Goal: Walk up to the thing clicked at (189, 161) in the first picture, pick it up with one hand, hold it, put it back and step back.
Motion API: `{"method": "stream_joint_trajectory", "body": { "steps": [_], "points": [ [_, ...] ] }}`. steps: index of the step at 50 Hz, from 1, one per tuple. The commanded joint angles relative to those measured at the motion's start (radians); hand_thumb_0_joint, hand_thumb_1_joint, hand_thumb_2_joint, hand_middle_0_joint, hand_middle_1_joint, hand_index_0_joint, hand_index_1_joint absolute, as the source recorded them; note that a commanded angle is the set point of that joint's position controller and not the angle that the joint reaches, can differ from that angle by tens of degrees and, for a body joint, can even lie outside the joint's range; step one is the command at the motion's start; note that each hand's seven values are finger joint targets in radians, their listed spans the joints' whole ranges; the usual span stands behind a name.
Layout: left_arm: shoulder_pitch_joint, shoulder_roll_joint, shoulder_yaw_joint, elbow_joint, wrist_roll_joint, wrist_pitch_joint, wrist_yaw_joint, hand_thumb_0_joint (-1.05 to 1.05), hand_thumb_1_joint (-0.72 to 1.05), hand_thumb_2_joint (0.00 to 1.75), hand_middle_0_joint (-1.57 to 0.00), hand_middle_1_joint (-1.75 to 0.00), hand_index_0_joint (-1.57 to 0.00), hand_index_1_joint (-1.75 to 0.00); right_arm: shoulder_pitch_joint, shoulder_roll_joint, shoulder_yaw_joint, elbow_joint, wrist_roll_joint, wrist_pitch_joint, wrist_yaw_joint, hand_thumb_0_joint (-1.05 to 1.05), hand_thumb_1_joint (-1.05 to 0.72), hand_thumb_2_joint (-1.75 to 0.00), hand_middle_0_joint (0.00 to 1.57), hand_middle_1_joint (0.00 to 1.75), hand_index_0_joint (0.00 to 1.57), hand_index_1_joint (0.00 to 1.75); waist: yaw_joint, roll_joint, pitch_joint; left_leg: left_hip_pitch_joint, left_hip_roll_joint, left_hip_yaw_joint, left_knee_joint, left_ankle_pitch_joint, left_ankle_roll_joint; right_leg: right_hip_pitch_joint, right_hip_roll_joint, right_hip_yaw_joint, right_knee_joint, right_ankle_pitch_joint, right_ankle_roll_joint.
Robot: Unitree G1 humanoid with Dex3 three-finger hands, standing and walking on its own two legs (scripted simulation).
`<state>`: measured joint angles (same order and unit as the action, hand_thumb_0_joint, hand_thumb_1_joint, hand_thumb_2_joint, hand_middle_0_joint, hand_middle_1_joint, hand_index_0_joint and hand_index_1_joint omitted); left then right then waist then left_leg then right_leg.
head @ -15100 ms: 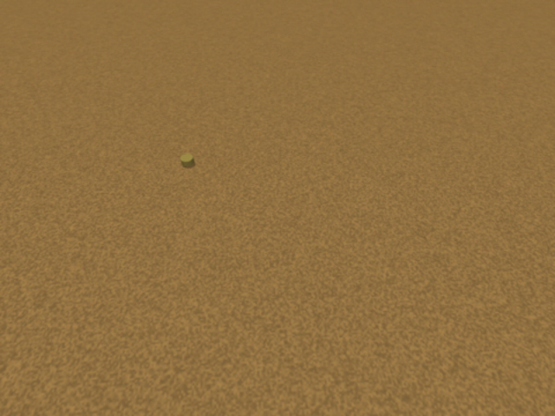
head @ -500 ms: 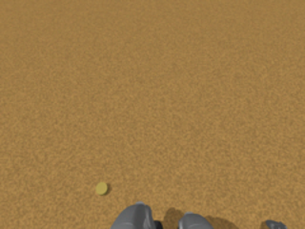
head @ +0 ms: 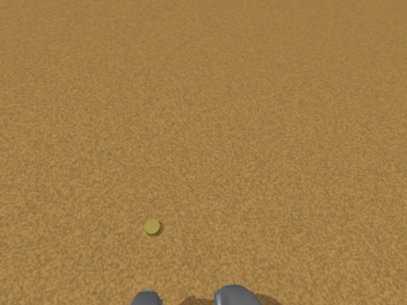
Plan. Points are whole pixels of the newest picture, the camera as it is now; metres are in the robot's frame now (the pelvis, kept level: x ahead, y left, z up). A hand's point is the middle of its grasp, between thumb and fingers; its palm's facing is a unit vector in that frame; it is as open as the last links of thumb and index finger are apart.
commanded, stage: walk up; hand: left
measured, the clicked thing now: (152, 227) +0.52 +0.21 -0.71
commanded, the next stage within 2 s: none
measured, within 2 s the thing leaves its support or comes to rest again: neither
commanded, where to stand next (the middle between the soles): +0.12 -0.04 m, yaw -3 degrees
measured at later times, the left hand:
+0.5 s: hand out of the picture +0.04 +0.22 -0.10, palm faces -0.09 -0.89 -0.44, open 7.4 cm
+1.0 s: hand out of the picture +0.12 +0.21 -0.11, palm faces -0.07 -0.90 -0.42, open 7.4 cm
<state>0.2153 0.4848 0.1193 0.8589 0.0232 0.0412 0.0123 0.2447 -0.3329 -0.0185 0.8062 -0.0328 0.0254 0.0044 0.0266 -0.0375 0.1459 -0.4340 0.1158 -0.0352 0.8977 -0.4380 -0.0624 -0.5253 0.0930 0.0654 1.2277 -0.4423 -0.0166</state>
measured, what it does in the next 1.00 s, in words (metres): steps on the spot: right foot, then left foot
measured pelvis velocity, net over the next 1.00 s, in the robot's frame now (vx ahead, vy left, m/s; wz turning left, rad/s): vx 0.01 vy -0.05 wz -0.08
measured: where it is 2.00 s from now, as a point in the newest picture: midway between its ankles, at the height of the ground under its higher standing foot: outside the picture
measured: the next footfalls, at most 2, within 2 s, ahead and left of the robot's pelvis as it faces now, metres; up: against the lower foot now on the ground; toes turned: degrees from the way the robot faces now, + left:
right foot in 0.18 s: -0.03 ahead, -0.16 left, +0.00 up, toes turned -7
left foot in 0.58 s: +0.13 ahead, +0.07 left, +0.00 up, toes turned -6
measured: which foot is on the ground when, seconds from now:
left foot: down 0.00-0.20, up 0.22-0.56, down 0.58-0.86, up 0.88-1.00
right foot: up 0.00-0.16, down 0.18-0.64, up 0.66-0.80, down 0.82-1.00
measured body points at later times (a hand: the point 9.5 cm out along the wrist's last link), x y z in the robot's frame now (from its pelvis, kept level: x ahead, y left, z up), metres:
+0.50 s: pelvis -0.01 -0.06 +0.03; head +0.02 -0.08 +0.48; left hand +0.04 +0.27 -0.07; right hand +0.00 -0.40 -0.10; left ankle +0.10 +0.07 -0.66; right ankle -0.06 -0.15 -0.69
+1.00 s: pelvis +0.01 -0.05 +0.03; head +0.05 -0.08 +0.47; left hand +0.12 +0.25 -0.08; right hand +0.11 -0.38 -0.10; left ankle +0.03 +0.09 -0.66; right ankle +0.01 -0.19 -0.69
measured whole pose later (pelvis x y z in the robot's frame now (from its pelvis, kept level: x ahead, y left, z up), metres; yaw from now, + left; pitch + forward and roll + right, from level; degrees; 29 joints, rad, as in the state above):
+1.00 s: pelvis +0.01 -0.05 +0.03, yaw -5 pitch -2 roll +1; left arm 0.14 0.35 0.04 0.96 0.02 -0.04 0.03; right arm 0.09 -0.42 -0.05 0.92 0.01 0.02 0.00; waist 0.02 0.03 0.13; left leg -0.41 -0.03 -0.06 0.91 -0.46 0.02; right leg -0.32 -0.05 0.01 0.70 -0.36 0.01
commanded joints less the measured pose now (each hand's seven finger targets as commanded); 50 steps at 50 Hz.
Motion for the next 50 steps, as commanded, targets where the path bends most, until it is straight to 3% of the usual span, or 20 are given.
{"method": "stream_joint_trajectory", "body": {
  "steps": [1,5,8,9,10,12,15,22,25,29,30,31,32,33,37,40,42,43,44,50],
  "points": [
    [-0.026,0.176,0.063,-0.125,0.056,-0.014,-0.048,0.00,0.90,0.90,-0.20,-0.30,-0.20,-0.30,0.118,-0.440,-0.164,-0.034,-0.001,-0.076,-0.078,0.00,-0.90,-0.90,0.20,0.30,0.20,0.30,-0.059,0.190,-0.162,0.394,0.283,-0.439,-0.403,-0.123,0.306,-0.220,-0.114,0.089,-0.109,-0.138,-0.001],
    [-0.020,0.175,0.072,-0.128,0.048,-0.021,-0.082,0.00,0.90,0.90,-0.20,-0.30,-0.20,-0.30,0.170,-0.466,-0.164,-0.021,-0.007,-0.094,-0.075,0.00,-0.90,-0.90,0.20,0.30,0.20,0.30,-0.067,0.195,-0.130,0.306,0.303,-0.407,-0.468,-0.171,0.326,-0.101,-0.135,0.037,-0.259,-0.262,-0.029],
    [0.297,0.152,0.086,-0.006,0.019,-0.033,-0.091,0.00,0.90,0.90,-0.20,-0.30,-0.20,-0.30,-0.048,-0.437,-0.145,-0.066,-0.014,-0.084,-0.055,0.00,-0.90,-0.90,0.20,0.30,0.20,0.30,0.124,0.186,-0.144,-0.069,0.163,-0.092,-0.339,-0.250,0.208,0.375,-0.086,-0.111,-0.581,-0.076,-0.069],
    [0.463,0.194,0.108,0.055,0.021,-0.039,-0.078,0.00,0.90,0.90,-0.20,-0.30,-0.20,-0.30,-0.067,-0.344,-0.118,-0.072,-0.018,-0.074,-0.051,0.00,-0.90,-0.90,0.20,0.30,0.20,0.30,0.196,0.001,-0.129,-0.306,0.039,0.050,-0.034,-0.338,0.130,0.595,-0.100,0.023,-0.723,-0.129,-0.077],
    [0.455,0.284,0.119,0.024,0.031,-0.048,-0.066,0.00,0.90,0.90,-0.20,-0.30,-0.20,-0.30,-0.074,-0.228,-0.080,-0.098,-0.004,-0.069,-0.056,0.00,-0.90,-0.90,0.20,0.30,0.20,0.30,0.200,-0.305,-0.063,-0.556,-0.118,0.137,0.322,-0.320,0.055,0.555,-0.304,0.507,-0.910,-0.463,-0.129],
    [0.138,0.308,0.094,-0.088,0.029,-0.040,-0.048,0.00,0.90,0.90,-0.20,-0.30,-0.20,-0.30,-0.129,-0.358,-0.114,-0.081,0.014,-0.071,-0.072,0.00,-0.90,-0.90,0.20,0.30,0.20,0.30,0.089,-0.065,0.151,-0.462,-0.048,-0.100,0.278,-0.116,0.066,0.155,-0.444,0.693,-1.073,-0.627,-0.226],
    [0.099,0.214,0.064,-0.076,0.010,-0.078,-0.021,0.00,0.90,0.90,-0.20,-0.30,-0.20,-0.30,0.056,-0.327,-0.102,0.033,0.040,-0.082,-0.049,0.00,-0.90,-0.90,0.20,0.30,0.20,0.30,-0.008,0.073,0.083,-0.358,-0.073,-0.117,0.239,0.033,0.080,0.297,-0.310,0.363,-0.896,-0.108,-0.107],
    [0.063,0.148,0.023,-0.060,0.003,-0.115,0.003,0.00,0.90,0.90,-0.20,-0.30,-0.20,-0.30,0.075,-0.278,-0.087,0.038,0.028,-0.052,-0.017,0.00,-0.90,-0.90,0.20,0.30,0.20,0.30,-0.021,-0.022,-0.008,-0.107,-0.086,-0.106,0.018,0.138,0.059,0.250,-0.335,0.160,-0.822,0.267,-0.160],
    [0.109,0.138,0.011,-0.034,-0.008,-0.111,0.011,0.00,0.90,0.90,-0.20,-0.30,-0.20,-0.30,0.002,-0.253,-0.071,0.012,0.030,-0.057,-0.011,0.00,-0.90,-0.90,0.20,0.30,0.20,0.30,0.021,-0.109,-0.046,-0.038,-0.101,-0.019,-0.134,0.162,0.080,0.359,-0.316,0.068,-0.703,0.749,-0.119],
    [0.060,0.141,-0.003,-0.037,-0.037,-0.091,0.020,0.00,0.90,0.90,-0.20,-0.30,-0.20,-0.30,0.042,-0.270,-0.080,0.044,0.021,-0.073,-0.017,0.00,-0.90,-0.90,0.20,0.30,0.20,0.30,-0.030,-0.089,-0.136,0.212,-0.136,0.067,-0.345,0.353,0.141,0.326,-0.263,0.006,-0.468,0.875,-0.075],
    [0.065,0.115,-0.015,-0.043,-0.042,-0.093,0.020,0.00,0.90,0.90,-0.20,-0.30,-0.20,-0.30,0.080,-0.302,-0.090,0.048,0.017,-0.080,-0.022,0.00,-0.90,-0.90,0.20,0.30,0.20,0.30,-0.052,-0.030,-0.200,0.340,-0.097,-0.022,-0.334,0.522,0.178,0.258,-0.224,-0.007,-0.357,0.800,-0.046],
    [0.072,0.068,-0.026,-0.056,-0.053,-0.097,0.021,0.00,0.90,0.90,-0.20,-0.30,-0.20,-0.30,0.110,-0.363,-0.104,0.044,0.009,-0.085,-0.027,0.00,-0.90,-0.90,0.20,0.30,0.20,0.30,-0.070,0.140,-0.278,0.462,0.085,-0.277,-0.336,0.740,0.274,0.119,-0.127,-0.068,-0.155,0.548,0.006],
    [0.082,0.068,-0.021,-0.030,-0.067,-0.083,0.029,0.00,0.90,0.90,-0.20,-0.30,-0.20,-0.30,0.111,-0.353,-0.094,0.042,0.031,-0.088,-0.029,0.00,-0.90,-0.90,0.20,0.30,0.20,0.30,-0.072,0.170,-0.338,0.463,0.223,-0.484,-0.366,0.814,0.418,0.113,-0.067,-0.051,-0.091,0.123,0.030],
    [0.039,0.090,-0.022,-0.016,-0.049,-0.074,0.034,0.00,0.90,0.90,-0.20,-0.30,-0.20,-0.30,0.074,-0.339,-0.093,0.047,0.036,-0.085,-0.029,0.00,-0.90,-0.90,0.20,0.30,0.20,0.30,-0.054,0.150,-0.286,0.360,0.260,-0.517,-0.414,0.735,0.434,0.125,-0.101,0.011,-0.128,-0.190,0.000],
    [0.059,0.079,-0.025,0.028,-0.042,-0.070,0.010,0.00,0.90,0.90,-0.20,-0.30,-0.20,-0.30,-0.095,-0.298,-0.063,0.031,0.028,-0.066,-0.031,0.00,-0.90,-0.90,0.20,0.30,0.20,0.30,0.006,0.114,-0.132,0.081,0.102,-0.216,-0.437,0.329,0.255,0.218,-0.141,-0.042,-0.389,-0.077,-0.018],
    [0.086,0.066,-0.015,0.080,-0.033,-0.092,0.030,0.00,0.90,0.90,-0.20,-0.30,-0.20,-0.30,-0.149,-0.266,-0.050,0.041,0.035,-0.041,-0.019,0.00,-0.90,-0.90,0.20,0.30,0.20,0.30,0.034,0.143,-0.190,0.090,0.038,-0.126,-0.249,0.579,0.191,0.373,-0.102,-0.076,-0.708,0.226,-0.002],
    [0.055,0.170,0.002,0.064,-0.004,-0.112,0.043,0.00,0.90,0.90,-0.20,-0.30,-0.20,-0.30,-0.136,-0.197,-0.039,0.033,0.056,-0.032,-0.012,0.00,-0.90,-0.90,0.20,0.30,0.20,0.30,0.021,-0.017,-0.190,-0.059,-0.100,-0.080,-0.079,0.407,0.095,0.411,-0.335,0.282,-0.792,0.416,-0.095],
    [-0.017,0.251,0.013,0.048,-0.011,-0.104,0.042,0.00,0.90,0.90,-0.20,-0.30,-0.20,-0.30,-0.165,-0.224,-0.054,0.026,0.046,-0.015,-0.023,0.00,-0.90,-0.90,0.20,0.30,0.20,0.30,0.019,-0.104,-0.157,-0.019,-0.154,-0.067,0.019,-0.073,0.091,0.236,-0.505,0.391,-0.831,0.472,-0.231],
    [-0.090,0.249,0.013,0.027,-0.005,-0.103,0.042,0.00,0.90,0.90,-0.20,-0.30,-0.20,-0.30,-0.155,-0.243,-0.069,0.041,0.033,-0.009,-0.026,0.00,-0.90,-0.90,0.20,0.30,0.20,0.30,-0.004,-0.118,-0.116,0.024,-0.114,-0.076,0.089,-0.141,0.080,0.159,-0.538,0.425,-0.818,0.505,-0.287],
    [-0.104,0.145,-0.014,0.034,0.008,-0.103,0.035,0.00,0.90,0.90,-0.20,-0.30,-0.20,-0.30,-0.125,-0.204,-0.066,0.074,0.043,-0.032,-0.002,0.00,-0.90,-0.90,0.20,0.30,0.20,0.30,-0.013,-0.119,-0.186,0.052,-0.116,0.032,-0.172,0.021,0.082,0.363,-0.323,0.107,-0.673,0.628,-0.145]
  ]
}}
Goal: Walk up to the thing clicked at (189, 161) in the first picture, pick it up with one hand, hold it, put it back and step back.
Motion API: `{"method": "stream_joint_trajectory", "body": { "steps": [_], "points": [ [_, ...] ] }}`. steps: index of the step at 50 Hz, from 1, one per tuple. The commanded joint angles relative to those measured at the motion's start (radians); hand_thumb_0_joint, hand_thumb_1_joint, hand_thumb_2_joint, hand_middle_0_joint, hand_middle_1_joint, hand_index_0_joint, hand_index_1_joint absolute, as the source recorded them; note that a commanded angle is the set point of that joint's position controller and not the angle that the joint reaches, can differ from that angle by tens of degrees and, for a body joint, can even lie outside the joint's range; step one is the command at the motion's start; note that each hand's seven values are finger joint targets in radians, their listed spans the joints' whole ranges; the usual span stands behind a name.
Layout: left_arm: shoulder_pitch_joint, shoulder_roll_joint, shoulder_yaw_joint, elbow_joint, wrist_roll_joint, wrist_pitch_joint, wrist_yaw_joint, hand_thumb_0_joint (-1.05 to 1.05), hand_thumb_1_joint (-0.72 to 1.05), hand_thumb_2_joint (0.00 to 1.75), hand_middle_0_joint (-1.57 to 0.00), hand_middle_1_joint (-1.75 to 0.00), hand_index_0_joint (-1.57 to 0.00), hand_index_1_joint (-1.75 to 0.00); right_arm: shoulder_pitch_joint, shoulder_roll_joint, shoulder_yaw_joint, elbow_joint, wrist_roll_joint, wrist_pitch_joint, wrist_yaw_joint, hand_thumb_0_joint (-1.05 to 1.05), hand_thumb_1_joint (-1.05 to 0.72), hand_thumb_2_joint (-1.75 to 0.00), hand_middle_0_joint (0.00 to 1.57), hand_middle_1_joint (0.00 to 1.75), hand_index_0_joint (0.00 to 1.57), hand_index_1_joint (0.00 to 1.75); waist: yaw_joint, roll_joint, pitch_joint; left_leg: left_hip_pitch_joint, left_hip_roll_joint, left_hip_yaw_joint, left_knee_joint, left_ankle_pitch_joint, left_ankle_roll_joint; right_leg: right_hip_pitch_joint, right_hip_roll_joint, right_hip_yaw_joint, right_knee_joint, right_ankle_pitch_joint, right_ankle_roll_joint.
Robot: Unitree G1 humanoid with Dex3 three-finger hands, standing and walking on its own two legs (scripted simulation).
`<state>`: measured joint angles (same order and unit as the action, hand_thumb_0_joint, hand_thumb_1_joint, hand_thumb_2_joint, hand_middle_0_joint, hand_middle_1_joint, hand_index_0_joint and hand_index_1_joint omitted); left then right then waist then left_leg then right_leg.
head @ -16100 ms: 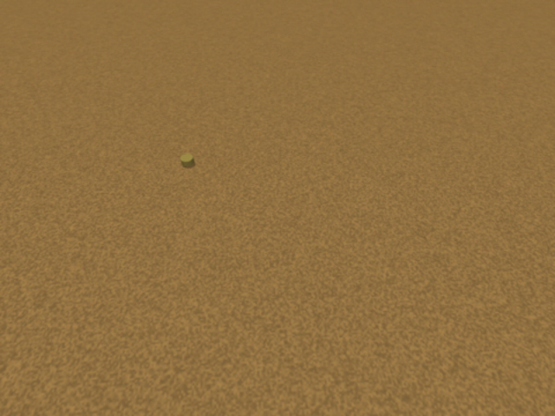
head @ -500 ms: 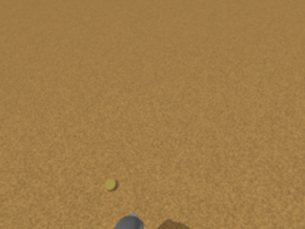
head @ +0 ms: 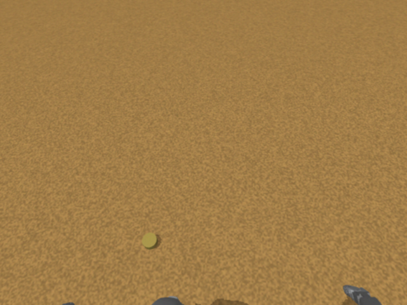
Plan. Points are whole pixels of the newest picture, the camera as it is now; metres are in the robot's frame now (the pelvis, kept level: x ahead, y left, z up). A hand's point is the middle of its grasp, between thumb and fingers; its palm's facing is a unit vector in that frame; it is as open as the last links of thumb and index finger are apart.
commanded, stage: walk up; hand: left
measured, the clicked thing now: (150, 241) +0.49 +0.30 -0.74
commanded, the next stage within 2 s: stand in 1.26 s
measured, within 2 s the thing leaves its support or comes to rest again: neither
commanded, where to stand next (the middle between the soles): +0.11 +0.02 m, yaw +2 degrees
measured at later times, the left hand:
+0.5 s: hand out of the picture +0.06 +0.27 -0.13, palm faces +0.04 -0.94 -0.34, open 7.4 cm
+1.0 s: hand out of the picture +0.08 +0.27 -0.13, palm faces +0.03 -0.94 -0.34, open 7.4 cm
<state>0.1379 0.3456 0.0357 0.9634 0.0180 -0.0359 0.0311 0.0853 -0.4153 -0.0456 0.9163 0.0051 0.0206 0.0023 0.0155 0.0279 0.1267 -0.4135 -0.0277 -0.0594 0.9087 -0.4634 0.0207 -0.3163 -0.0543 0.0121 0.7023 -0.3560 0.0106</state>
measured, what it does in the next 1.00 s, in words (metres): steps on the spot: left foot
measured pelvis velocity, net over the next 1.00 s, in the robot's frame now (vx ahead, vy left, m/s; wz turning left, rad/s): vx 0.00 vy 0.01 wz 0.02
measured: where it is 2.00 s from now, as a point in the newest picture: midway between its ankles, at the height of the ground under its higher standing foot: outside the picture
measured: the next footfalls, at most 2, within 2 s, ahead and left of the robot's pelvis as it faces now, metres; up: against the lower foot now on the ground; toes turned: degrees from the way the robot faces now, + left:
left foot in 0.08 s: +0.04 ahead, +0.15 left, +0.00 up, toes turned +0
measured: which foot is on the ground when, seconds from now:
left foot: up 0.00-0.06, down 0.08-1.00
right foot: down 0.00-1.00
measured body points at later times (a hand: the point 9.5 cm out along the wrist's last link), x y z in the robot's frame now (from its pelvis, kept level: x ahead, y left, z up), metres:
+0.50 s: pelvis -0.01 +0.02 +0.02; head -0.01 +0.01 +0.47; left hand +0.06 +0.32 -0.11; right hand +0.09 -0.27 -0.12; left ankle +0.00 +0.15 -0.72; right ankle +0.02 -0.12 -0.72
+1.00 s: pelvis +0.00 +0.01 +0.03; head +0.01 +0.01 +0.47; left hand +0.08 +0.31 -0.10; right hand +0.09 -0.29 -0.11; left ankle +0.00 +0.15 -0.72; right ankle +0.02 -0.12 -0.72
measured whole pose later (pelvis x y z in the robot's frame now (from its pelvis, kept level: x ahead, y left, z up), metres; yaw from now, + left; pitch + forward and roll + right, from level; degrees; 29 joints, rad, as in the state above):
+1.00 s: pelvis +0.00 +0.01 +0.03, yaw +1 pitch -2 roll +0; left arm 0.06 0.33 0.02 1.17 0.00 -0.02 -0.01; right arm 0.07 -0.36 -0.01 1.14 -0.01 -0.01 0.01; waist 0.00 0.02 0.05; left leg -0.13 0.02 -0.03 0.37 -0.20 -0.03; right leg -0.15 -0.03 -0.01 0.35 -0.16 0.03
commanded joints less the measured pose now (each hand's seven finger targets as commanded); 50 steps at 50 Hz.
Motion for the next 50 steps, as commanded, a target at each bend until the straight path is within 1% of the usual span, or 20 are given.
{"method": "stream_joint_trajectory", "body": {
  "steps": [1,2,3,4,5,6,7,8,9,10,11,12,13,16,20,25,32,36,45,50],
  "points": [
    [-0.030,0.283,0.067,-0.069,0.010,-0.019,0.012,0.00,0.90,0.90,-0.20,-0.30,-0.20,-0.30,0.045,-0.115,-0.037,-0.022,0.001,-0.035,-0.001,0.00,-0.90,-0.90,0.20,0.30,0.20,0.30,-0.010,-0.189,-0.189,0.087,0.018,0.092,-0.314,0.109,-0.004,0.164,-0.150,0.125,-0.097,0.530,-0.152],
    [-0.041,0.279,0.065,-0.069,0.003,-0.010,0.008,0.00,0.90,0.90,-0.20,-0.30,-0.20,-0.30,0.070,-0.110,-0.038,-0.004,-0.005,-0.044,-0.004,0.00,-0.90,-0.90,0.20,0.30,0.20,0.30,-0.023,-0.184,-0.214,0.163,0.013,0.105,-0.442,0.226,-0.009,0.163,-0.129,0.092,-0.035,0.505,-0.128],
    [-0.055,0.257,0.056,-0.072,-0.005,-0.004,0.004,0.00,0.90,0.90,-0.20,-0.30,-0.20,-0.30,0.108,-0.129,-0.048,0.017,-0.019,-0.053,-0.010,0.00,-0.90,-0.90,0.20,0.30,0.20,0.30,-0.045,-0.151,-0.240,0.258,0.043,0.045,-0.489,0.311,0.011,0.101,-0.116,0.081,0.042,0.468,-0.097],
    [-0.032,0.205,0.043,-0.079,-0.015,0.000,0.002,0.00,0.90,0.90,-0.20,-0.30,-0.20,-0.30,0.104,-0.175,-0.057,0.015,-0.032,-0.062,-0.016,0.00,-0.90,-0.90,0.20,0.30,0.20,0.30,-0.038,-0.029,-0.264,0.374,0.156,-0.148,-0.507,0.430,0.059,-0.032,-0.057,0.049,0.139,0.334,-0.051],
    [-0.006,0.149,0.025,-0.074,-0.023,0.005,0.000,0.00,0.90,0.90,-0.20,-0.30,-0.20,-0.30,0.059,-0.200,-0.056,0.001,-0.039,-0.068,-0.019,0.00,-0.90,-0.90,0.20,0.30,0.20,0.30,-0.009,0.085,-0.254,0.468,0.301,-0.336,-0.501,0.540,0.126,-0.212,0.030,0.006,0.160,-0.073,-0.013],
    [-0.019,0.213,0.038,-0.044,-0.019,0.010,0.009,0.00,0.90,0.90,-0.20,-0.30,-0.20,-0.30,0.032,-0.259,-0.059,-0.001,-0.020,-0.067,-0.015,0.00,-0.90,-0.90,0.20,0.30,0.20,0.30,-0.026,0.110,-0.240,0.329,0.391,-0.381,-0.477,0.526,0.240,-0.115,-0.002,0.031,0.143,-0.241,-0.015],
    [-0.024,0.233,0.039,-0.020,-0.019,0.004,0.009,0.00,0.90,0.90,-0.20,-0.30,-0.20,-0.30,-0.022,-0.247,-0.058,0.000,-0.023,-0.062,-0.013,0.00,-0.90,-0.90,0.20,0.30,0.20,0.30,-0.006,0.091,-0.185,0.192,0.365,-0.335,-0.477,0.514,0.232,-0.020,-0.027,0.041,0.068,-0.184,-0.019],
    [-0.006,0.230,0.042,0.002,-0.019,-0.003,0.002,0.00,0.90,0.90,-0.20,-0.30,-0.20,-0.30,-0.079,-0.216,-0.041,-0.004,-0.015,-0.057,-0.011,0.00,-0.90,-0.90,0.20,0.30,0.20,0.30,0.027,0.083,-0.181,0.143,0.271,-0.176,-0.435,0.483,0.164,0.094,-0.019,0.023,-0.083,-0.089,-0.029],
    [-0.001,0.225,0.041,0.017,-0.017,-0.012,-0.005,0.00,0.90,0.90,-0.20,-0.30,-0.20,-0.30,-0.096,-0.176,-0.022,-0.001,-0.014,-0.055,-0.009,0.00,-0.90,-0.90,0.20,0.30,0.20,0.30,0.032,0.064,-0.182,0.136,0.179,-0.073,-0.387,0.491,0.083,0.138,-0.018,0.031,-0.173,0.141,-0.028],
    [0.019,0.243,0.045,0.020,-0.018,-0.018,-0.006,0.00,0.90,0.90,-0.20,-0.30,-0.20,-0.30,-0.084,-0.156,-0.013,0.002,-0.002,-0.055,-0.010,0.00,-0.90,-0.90,0.20,0.30,0.20,0.30,0.033,0.053,-0.198,0.151,0.126,-0.025,-0.329,0.483,0.032,0.159,-0.047,0.086,-0.188,0.333,-0.049],
    [-0.003,0.256,0.048,0.023,-0.016,-0.018,-0.005,0.00,0.90,0.90,-0.20,-0.30,-0.20,-0.30,-0.053,-0.151,-0.011,0.018,0.005,-0.055,-0.010,0.00,-0.90,-0.90,0.20,0.30,0.20,0.30,0.011,0.024,-0.210,0.129,0.103,-0.014,-0.308,0.466,0.013,0.199,-0.077,0.116,-0.207,0.404,-0.072],
    [-0.031,0.269,0.044,0.024,-0.016,-0.017,-0.004,0.00,0.90,0.90,-0.20,-0.30,-0.20,-0.30,-0.031,-0.147,-0.007,0.040,0.008,-0.052,-0.008,0.00,-0.90,-0.90,0.20,0.30,0.20,0.30,-0.005,0.013,-0.212,0.146,0.091,-0.022,-0.338,0.374,0.006,0.163,-0.118,0.162,-0.230,0.331,-0.088],
    [-0.085,0.277,0.038,0.026,-0.015,-0.013,-0.010,0.00,0.90,0.90,-0.20,-0.30,-0.20,-0.30,0.006,-0.147,-0.009,0.066,0.005,-0.046,-0.006,0.00,-0.90,-0.90,0.20,0.30,0.20,0.30,-0.036,-0.002,-0.188,0.182,0.099,-0.041,-0.416,0.220,0.013,0.088,-0.122,0.159,-0.227,0.183,-0.095],
    [-0.103,0.224,0.019,0.045,-0.019,0.004,-0.022,0.00,0.90,0.90,-0.20,-0.30,-0.20,-0.30,-0.071,-0.186,-0.015,0.088,-0.011,-0.047,-0.002,0.00,-0.90,-0.90,0.20,0.30,0.20,0.30,-0.004,0.022,-0.096,0.122,0.168,-0.137,-0.549,0.048,0.037,0.074,-0.022,0.055,-0.253,0.009,-0.046],
    [-0.098,0.231,0.025,0.087,-0.016,-0.006,-0.028,0.00,0.90,0.90,-0.20,-0.30,-0.20,-0.30,-0.060,-0.156,0.002,0.118,-0.010,-0.054,0.001,0.00,-0.90,-0.90,0.20,0.30,0.20,0.30,-0.009,-0.037,-0.104,0.125,0.137,-0.085,-0.560,0.117,0.021,0.140,-0.055,0.096,-0.323,0.077,-0.055],
    [-0.111,0.217,0.022,0.115,-0.017,-0.007,-0.030,0.00,0.90,0.90,-0.20,-0.30,-0.20,-0.30,-0.067,-0.148,0.002,0.151,-0.008,-0.056,0.003,0.00,-0.90,-0.90,0.20,0.30,0.20,0.30,-0.009,-0.029,-0.115,0.186,0.137,-0.071,-0.583,0.181,0.010,0.145,-0.061,0.089,-0.384,0.093,-0.043],
    [-0.116,0.212,0.021,0.133,-0.015,-0.008,-0.030,0.00,0.90,0.90,-0.20,-0.30,-0.20,-0.30,-0.071,-0.137,0.002,0.161,-0.007,-0.058,-0.001,0.00,-0.90,-0.90,0.20,0.30,0.20,0.30,-0.010,-0.024,-0.166,0.239,0.139,-0.044,-0.586,0.321,0.001,0.191,-0.069,0.068,-0.386,0.229,-0.028],
    [-0.123,0.208,0.019,0.138,-0.013,-0.002,-0.031,0.00,0.90,0.90,-0.20,-0.30,-0.20,-0.30,-0.067,-0.142,0.000,0.168,-0.010,-0.056,-0.002,0.00,-0.90,-0.90,0.20,0.30,0.20,0.30,-0.014,-0.011,-0.160,0.232,0.142,-0.049,-0.612,0.281,-0.002,0.193,-0.068,0.062,-0.385,0.214,-0.027],
    [-0.124,0.209,0.021,0.143,-0.013,-0.004,-0.027,0.00,0.90,0.90,-0.20,-0.30,-0.20,-0.30,-0.062,-0.139,-0.002,0.166,-0.007,-0.052,-0.004,0.00,-0.90,-0.90,0.20,0.30,0.20,0.30,-0.017,-0.030,-0.189,0.286,0.145,-0.026,-0.588,0.417,-0.004,0.216,-0.077,0.057,-0.392,0.317,-0.023],
    [-0.128,0.209,0.022,0.142,-0.011,0.000,-0.027,0.00,0.90,0.90,-0.20,-0.30,-0.20,-0.30,-0.063,-0.141,-0.003,0.167,-0.011,-0.049,-0.004,0.00,-0.90,-0.90,0.20,0.30,0.20,0.30,-0.018,-0.035,-0.165,0.273,0.143,-0.025,-0.602,0.375,-0.004,0.205,-0.074,0.058,-0.404,0.280,-0.023]
  ]
}}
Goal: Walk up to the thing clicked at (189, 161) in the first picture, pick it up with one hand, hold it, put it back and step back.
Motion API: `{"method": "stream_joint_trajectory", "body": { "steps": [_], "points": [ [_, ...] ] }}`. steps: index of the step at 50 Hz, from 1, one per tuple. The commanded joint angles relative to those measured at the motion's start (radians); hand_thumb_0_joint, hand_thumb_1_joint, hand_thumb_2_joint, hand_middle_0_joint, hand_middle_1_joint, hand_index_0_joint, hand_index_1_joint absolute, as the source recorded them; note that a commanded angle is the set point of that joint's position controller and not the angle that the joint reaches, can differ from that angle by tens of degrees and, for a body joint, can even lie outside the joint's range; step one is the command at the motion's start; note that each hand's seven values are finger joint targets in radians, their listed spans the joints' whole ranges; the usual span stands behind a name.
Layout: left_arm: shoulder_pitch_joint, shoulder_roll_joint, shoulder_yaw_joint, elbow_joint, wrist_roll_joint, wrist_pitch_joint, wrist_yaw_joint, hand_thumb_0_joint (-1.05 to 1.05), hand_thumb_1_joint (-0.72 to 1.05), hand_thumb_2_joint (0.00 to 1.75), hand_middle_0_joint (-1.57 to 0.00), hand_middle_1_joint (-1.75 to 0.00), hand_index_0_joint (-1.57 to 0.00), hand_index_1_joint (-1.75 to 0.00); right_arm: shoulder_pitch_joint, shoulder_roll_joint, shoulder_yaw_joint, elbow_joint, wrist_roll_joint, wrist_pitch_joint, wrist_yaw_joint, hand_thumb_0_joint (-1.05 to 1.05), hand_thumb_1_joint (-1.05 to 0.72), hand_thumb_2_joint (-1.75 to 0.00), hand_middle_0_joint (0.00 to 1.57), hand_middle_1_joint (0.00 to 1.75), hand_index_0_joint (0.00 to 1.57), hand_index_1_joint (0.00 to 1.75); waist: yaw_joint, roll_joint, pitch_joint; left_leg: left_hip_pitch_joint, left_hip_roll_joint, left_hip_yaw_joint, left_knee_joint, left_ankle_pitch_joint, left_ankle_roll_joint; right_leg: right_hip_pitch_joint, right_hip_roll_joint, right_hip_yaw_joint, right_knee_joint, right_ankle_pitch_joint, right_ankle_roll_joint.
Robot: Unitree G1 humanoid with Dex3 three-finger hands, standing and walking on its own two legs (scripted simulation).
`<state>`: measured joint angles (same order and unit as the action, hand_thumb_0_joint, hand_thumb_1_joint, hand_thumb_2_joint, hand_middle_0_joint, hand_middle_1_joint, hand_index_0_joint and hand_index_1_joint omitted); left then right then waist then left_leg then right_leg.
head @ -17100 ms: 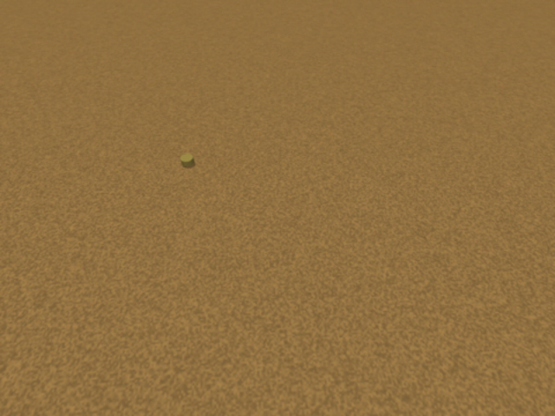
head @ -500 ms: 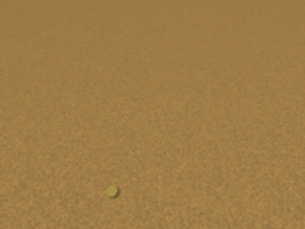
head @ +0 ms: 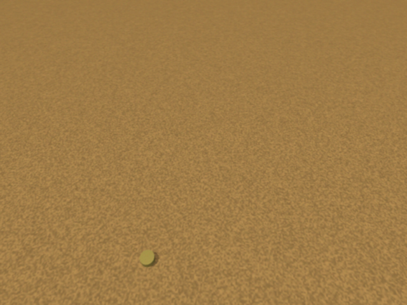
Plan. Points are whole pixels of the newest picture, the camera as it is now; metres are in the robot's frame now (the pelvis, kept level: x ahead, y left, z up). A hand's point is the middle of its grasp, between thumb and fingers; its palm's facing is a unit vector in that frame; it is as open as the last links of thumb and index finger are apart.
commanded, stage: walk up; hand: left
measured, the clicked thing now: (147, 258) +0.49 +0.27 -0.76
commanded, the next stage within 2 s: stand in 0.26 s
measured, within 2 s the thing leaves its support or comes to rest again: neither
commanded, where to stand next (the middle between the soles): +0.11 +0.01 m, yaw +1 degrees
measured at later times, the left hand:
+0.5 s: hand out of the picture +0.08 +0.25 -0.15, palm faces -0.01 -0.94 -0.34, open 7.4 cm
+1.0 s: hand out of the picture +0.08 +0.24 -0.15, palm faces -0.01 -0.94 -0.35, open 7.4 cm
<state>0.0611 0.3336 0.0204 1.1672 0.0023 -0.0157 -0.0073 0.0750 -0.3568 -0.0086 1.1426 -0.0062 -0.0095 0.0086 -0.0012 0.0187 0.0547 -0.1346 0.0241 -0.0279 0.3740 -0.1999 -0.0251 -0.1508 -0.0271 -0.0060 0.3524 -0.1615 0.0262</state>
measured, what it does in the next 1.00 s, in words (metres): stands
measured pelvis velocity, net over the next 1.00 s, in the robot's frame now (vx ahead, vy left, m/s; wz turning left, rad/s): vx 0.00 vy -0.01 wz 0.00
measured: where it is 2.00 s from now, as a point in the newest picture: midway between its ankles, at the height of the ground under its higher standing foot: outside the picture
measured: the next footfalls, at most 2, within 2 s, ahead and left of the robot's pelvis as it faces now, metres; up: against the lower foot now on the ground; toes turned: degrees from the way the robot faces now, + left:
none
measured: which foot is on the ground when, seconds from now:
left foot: down 0.00-1.00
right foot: down 0.00-1.00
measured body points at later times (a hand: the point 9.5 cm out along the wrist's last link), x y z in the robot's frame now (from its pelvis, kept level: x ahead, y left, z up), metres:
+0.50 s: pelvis +0.00 +0.00 +0.00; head +0.02 -0.01 +0.45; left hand +0.08 +0.30 -0.13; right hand +0.08 -0.31 -0.13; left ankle +0.00 +0.14 -0.75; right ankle +0.02 -0.14 -0.75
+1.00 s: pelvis +0.00 -0.01 +0.00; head +0.01 -0.02 +0.45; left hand +0.08 +0.29 -0.13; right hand +0.08 -0.31 -0.13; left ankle +0.00 +0.14 -0.75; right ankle +0.02 -0.14 -0.75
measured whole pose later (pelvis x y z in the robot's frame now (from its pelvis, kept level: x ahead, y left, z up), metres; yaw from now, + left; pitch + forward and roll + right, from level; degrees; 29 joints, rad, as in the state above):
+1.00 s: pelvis +0.00 -0.01 +0.00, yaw +0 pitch -2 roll +0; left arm 0.10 0.35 0.00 1.14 0.00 -0.01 -0.01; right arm 0.10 -0.36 0.00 1.15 -0.01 -0.01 0.01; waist 0.00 0.02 0.05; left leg -0.12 0.03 -0.04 0.33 -0.18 -0.04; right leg -0.14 -0.02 -0.02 0.34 -0.16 0.01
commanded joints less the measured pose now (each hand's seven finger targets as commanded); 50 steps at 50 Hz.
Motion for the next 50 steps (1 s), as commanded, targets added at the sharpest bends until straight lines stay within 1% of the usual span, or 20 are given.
{"method": "stream_joint_trajectory", "body": {
  "steps": [1,8,10,12,13,14,17,18,21,24,28,31,35,38,40,43,44,47,48,50],
  "points": [
    [-0.058,0.218,0.038,-0.062,0.005,-0.019,0.011,0.00,0.90,0.90,-0.20,-0.30,-0.20,-0.30,-0.044,-0.201,-0.041,-0.055,0.000,-0.019,-0.011,0.00,-0.90,-0.90,0.20,0.30,0.20,0.30,-0.004,-0.024,-0.090,-0.017,0.092,-0.061,-0.075,0.105,0.039,0.048,-0.099,0.073,-0.055,0.079,-0.036],
    [-0.049,0.217,0.041,-0.064,0.007,-0.020,0.012,0.00,0.90,0.90,-0.20,-0.30,-0.20,-0.30,-0.044,-0.199,-0.041,-0.059,0.001,-0.019,-0.011,0.00,-0.90,-0.90,0.20,0.30,0.20,0.30,0.000,-0.029,-0.097,0.003,0.096,-0.057,-0.076,0.120,0.042,0.053,-0.098,0.072,-0.060,0.086,-0.037],
    [-0.061,0.218,0.042,-0.069,0.008,-0.020,0.012,0.00,0.90,0.90,-0.20,-0.30,-0.20,-0.30,-0.029,-0.196,-0.040,-0.055,0.000,-0.019,-0.012,0.00,-0.90,-0.90,0.20,0.30,0.20,0.30,-0.006,-0.031,-0.099,-0.008,0.093,-0.054,-0.080,0.112,0.041,0.064,-0.098,0.076,-0.059,0.082,-0.039],
    [-0.054,0.215,0.041,-0.071,0.007,-0.018,0.011,0.00,0.90,0.90,-0.20,-0.30,-0.20,-0.30,-0.034,-0.196,-0.040,-0.058,-0.001,-0.020,-0.012,0.00,-0.90,-0.90,0.20,0.30,0.20,0.30,-0.001,-0.016,-0.094,-0.010,0.093,-0.055,-0.087,0.094,0.039,0.058,-0.098,0.075,-0.057,0.072,-0.039],
    [-0.048,0.226,0.038,-0.074,0.005,-0.019,0.014,0.00,0.90,0.90,-0.20,-0.30,-0.20,-0.30,-0.050,-0.204,-0.040,-0.061,-0.009,-0.022,-0.013,0.00,-0.90,-0.90,0.20,0.30,0.20,0.30,0.001,-0.012,-0.078,-0.014,0.103,-0.074,-0.101,0.152,0.031,0.054,-0.101,0.078,-0.051,0.106,-0.037],
    [-0.038,0.219,0.037,-0.072,0.004,-0.019,0.013,0.00,0.90,0.90,-0.20,-0.30,-0.20,-0.30,-0.048,-0.207,-0.039,-0.060,-0.007,-0.025,-0.014,0.00,-0.90,-0.90,0.20,0.30,0.20,0.30,0.003,-0.013,-0.081,-0.012,0.102,-0.067,-0.096,0.146,0.031,0.058,-0.103,0.080,-0.057,0.115,-0.036],
    [-0.039,0.227,0.037,-0.074,0.004,-0.018,0.012,0.00,0.90,0.90,-0.20,-0.30,-0.20,-0.30,-0.036,-0.198,-0.036,-0.058,-0.006,-0.024,-0.013,0.00,-0.90,-0.90,0.20,0.30,0.20,0.30,-0.002,-0.023,-0.075,-0.018,0.096,-0.069,-0.112,0.120,0.025,0.059,-0.097,0.077,-0.060,0.073,-0.034],
    [-0.032,0.220,0.035,-0.077,0.004,-0.017,0.010,0.00,0.90,0.90,-0.20,-0.30,-0.20,-0.30,-0.043,-0.207,-0.038,-0.059,-0.006,-0.023,-0.013,0.00,-0.90,-0.90,0.20,0.30,0.20,0.30,0.002,-0.007,-0.086,-0.011,0.097,-0.068,-0.111,0.087,0.030,0.052,-0.098,0.078,-0.065,0.056,-0.036],
    [-0.024,0.221,0.032,-0.078,0.006,-0.016,0.010,0.00,0.90,0.90,-0.20,-0.30,-0.20,-0.30,-0.048,-0.208,-0.038,-0.060,-0.005,-0.023,-0.011,0.00,-0.90,-0.90,0.20,0.30,0.20,0.30,0.004,-0.006,-0.091,-0.009,0.098,-0.071,-0.114,0.068,0.032,0.053,-0.098,0.076,-0.067,0.040,-0.036],
    [-0.034,0.232,0.031,-0.080,0.007,-0.017,0.011,0.00,0.90,0.90,-0.20,-0.30,-0.20,-0.30,-0.032,-0.200,-0.035,-0.056,-0.005,-0.022,-0.010,0.00,-0.90,-0.90,0.20,0.30,0.20,0.30,-0.007,-0.026,-0.096,-0.001,0.096,-0.067,-0.110,0.075,0.031,0.043,-0.101,0.082,-0.070,0.031,-0.038],
    [-0.021,0.229,0.028,-0.082,0.004,-0.020,0.011,0.00,0.90,0.90,-0.20,-0.30,-0.20,-0.30,-0.029,-0.204,-0.032,-0.054,-0.005,-0.024,-0.010,0.00,-0.90,-0.90,0.20,0.30,0.20,0.30,-0.005,-0.018,-0.117,0.009,0.102,-0.064,-0.100,0.152,0.032,0.074,-0.110,0.080,-0.054,0.131,-0.040],
    [-0.011,0.230,0.026,-0.082,0.004,-0.021,0.011,0.00,0.90,0.90,-0.20,-0.30,-0.20,-0.30,-0.031,-0.210,-0.033,-0.052,-0.003,-0.025,-0.011,0.00,-0.90,-0.90,0.20,0.30,0.20,0.30,-0.004,-0.016,-0.120,0.036,0.105,-0.063,-0.090,0.188,0.032,0.061,-0.108,0.077,-0.058,0.159,-0.038],
    [-0.019,0.236,0.025,-0.080,0.005,-0.016,0.012,0.00,0.90,0.90,-0.20,-0.30,-0.20,-0.30,-0.028,-0.210,-0.030,-0.048,-0.003,-0.017,-0.010,0.00,-0.90,-0.90,0.20,0.30,0.20,0.30,-0.007,-0.028,-0.078,0.001,0.098,-0.063,-0.102,0.071,0.031,0.035,-0.105,0.080,-0.080,0.040,-0.036],
    [-0.004,0.233,0.022,-0.078,0.006,-0.017,0.011,0.00,0.90,0.90,-0.20,-0.30,-0.20,-0.30,-0.028,-0.212,-0.031,-0.047,-0.002,-0.016,-0.008,0.00,-0.90,-0.90,0.20,0.30,0.20,0.30,-0.003,-0.025,-0.066,0.005,0.097,-0.067,-0.105,0.062,0.033,0.022,-0.102,0.080,-0.083,0.024,-0.036],
    [-0.008,0.236,0.024,-0.082,0.006,-0.020,0.011,0.00,0.90,0.90,-0.20,-0.30,-0.20,-0.30,-0.016,-0.210,-0.028,-0.049,-0.004,-0.019,-0.008,0.00,-0.90,-0.90,0.20,0.30,0.20,0.30,-0.007,-0.025,-0.088,0.009,0.102,-0.062,-0.100,0.114,0.033,0.042,-0.109,0.081,-0.070,0.094,-0.040],
    [-0.001,0.239,0.023,-0.083,0.004,-0.020,0.012,0.00,0.90,0.90,-0.20,-0.30,-0.20,-0.30,-0.028,-0.212,-0.032,-0.051,-0.004,-0.020,-0.009,0.00,-0.90,-0.90,0.20,0.30,0.20,0.30,-0.002,-0.025,-0.096,0.024,0.104,-0.063,-0.093,0.130,0.032,0.043,-0.107,0.079,-0.068,0.102,-0.042],
    [-0.005,0.238,0.023,-0.081,0.002,-0.020,0.012,0.00,0.90,0.90,-0.20,-0.30,-0.20,-0.30,-0.021,-0.210,-0.029,-0.048,-0.004,-0.020,-0.009,0.00,-0.90,-0.90,0.20,0.30,0.20,0.30,-0.002,-0.020,-0.085,0.012,0.102,-0.066,-0.098,0.137,0.027,0.045,-0.106,0.081,-0.070,0.097,-0.041],
    [-0.002,0.236,0.022,-0.082,0.003,-0.017,0.011,0.00,0.90,0.90,-0.20,-0.30,-0.20,-0.30,-0.014,-0.208,-0.027,-0.046,-0.004,-0.019,-0.008,0.00,-0.90,-0.90,0.20,0.30,0.20,0.30,-0.004,-0.015,-0.065,-0.016,0.096,-0.064,-0.114,0.056,0.027,0.036,-0.102,0.082,-0.082,0.024,-0.037],
    [-0.003,0.243,0.024,-0.083,0.005,-0.016,0.011,0.00,0.90,0.90,-0.20,-0.30,-0.20,-0.30,-0.020,-0.208,-0.028,-0.050,-0.004,-0.019,-0.008,0.00,-0.90,-0.90,0.20,0.30,0.20,0.30,-0.001,-0.023,-0.070,-0.005,0.101,-0.067,-0.112,0.064,0.029,0.032,-0.103,0.081,-0.078,0.016,-0.042],
    [0.000,0.238,0.022,-0.085,0.004,-0.017,0.011,0.00,0.90,0.90,-0.20,-0.30,-0.20,-0.30,-0.013,-0.206,-0.027,-0.047,-0.004,-0.018,-0.007,0.00,-0.90,-0.90,0.20,0.30,0.20,0.30,0.000,-0.026,-0.054,-0.015,0.095,-0.065,-0.110,0.051,0.030,0.017,-0.099,0.081,-0.089,-0.015,-0.037]
  ]
}}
